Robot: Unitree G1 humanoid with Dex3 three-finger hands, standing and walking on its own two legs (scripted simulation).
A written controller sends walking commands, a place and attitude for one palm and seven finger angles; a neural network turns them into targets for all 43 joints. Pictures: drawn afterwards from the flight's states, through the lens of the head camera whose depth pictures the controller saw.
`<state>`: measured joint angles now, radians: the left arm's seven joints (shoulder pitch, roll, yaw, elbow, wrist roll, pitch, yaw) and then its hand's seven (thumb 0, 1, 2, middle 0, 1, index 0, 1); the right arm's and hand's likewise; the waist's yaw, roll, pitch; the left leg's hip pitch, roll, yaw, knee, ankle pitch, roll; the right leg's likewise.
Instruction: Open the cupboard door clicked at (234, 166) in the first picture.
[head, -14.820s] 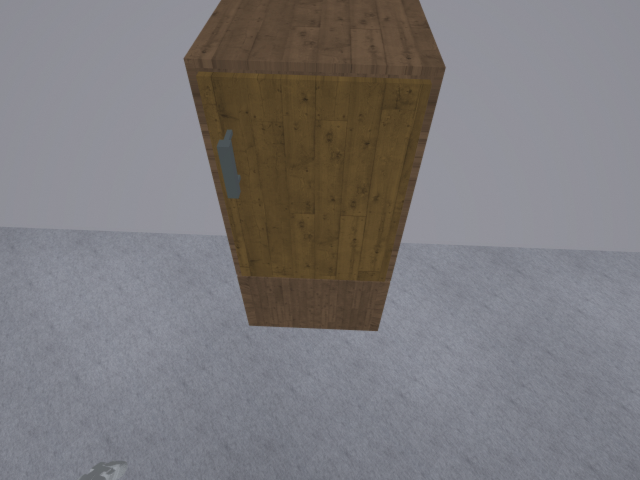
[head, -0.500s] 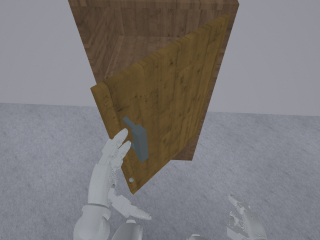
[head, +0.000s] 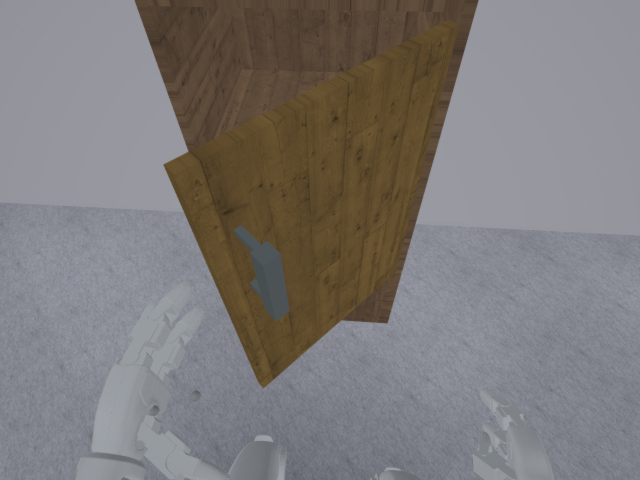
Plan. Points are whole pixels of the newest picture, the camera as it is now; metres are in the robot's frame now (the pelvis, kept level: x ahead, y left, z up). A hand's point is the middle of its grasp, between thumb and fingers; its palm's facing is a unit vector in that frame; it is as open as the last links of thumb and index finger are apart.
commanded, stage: draw the hand back to the body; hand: left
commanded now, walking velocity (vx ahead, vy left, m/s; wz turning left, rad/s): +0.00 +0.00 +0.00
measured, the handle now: (261, 273) +0.35 +0.10 +0.08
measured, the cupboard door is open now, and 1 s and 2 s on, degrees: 47 47 47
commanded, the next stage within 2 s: step back with the hand held close in 1.60 s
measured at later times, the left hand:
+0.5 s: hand (118, 382) +0.19 +0.19 +0.14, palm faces -0.04 -1.00 -0.05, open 16.3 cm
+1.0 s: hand out of the picture +0.22 +0.27 +0.20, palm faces +0.33 -0.87 -0.37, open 11.7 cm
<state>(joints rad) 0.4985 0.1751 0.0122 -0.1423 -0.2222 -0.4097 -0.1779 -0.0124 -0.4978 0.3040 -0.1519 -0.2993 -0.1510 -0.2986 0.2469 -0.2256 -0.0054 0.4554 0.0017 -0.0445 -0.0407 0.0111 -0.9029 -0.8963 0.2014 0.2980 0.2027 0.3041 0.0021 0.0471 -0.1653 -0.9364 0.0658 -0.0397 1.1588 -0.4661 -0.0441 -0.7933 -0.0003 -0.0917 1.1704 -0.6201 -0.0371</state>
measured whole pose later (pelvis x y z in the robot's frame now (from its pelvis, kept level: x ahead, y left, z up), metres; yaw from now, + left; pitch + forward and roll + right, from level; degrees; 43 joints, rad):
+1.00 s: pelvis +0.03 +0.04 +0.09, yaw -2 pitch -1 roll -1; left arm 0.54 0.32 0.20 -0.41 -0.05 -0.03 0.13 0.00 0.22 0.61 -0.18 -0.30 -0.18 -0.30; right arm 0.22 -0.21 0.07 0.57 0.00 -0.10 -0.10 0.01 -0.90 -0.90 0.20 0.30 0.21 0.30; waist 0.06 0.04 -0.04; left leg -0.28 0.02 0.05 0.56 -0.27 0.01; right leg -0.15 -0.03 -0.02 0.51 -0.35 0.03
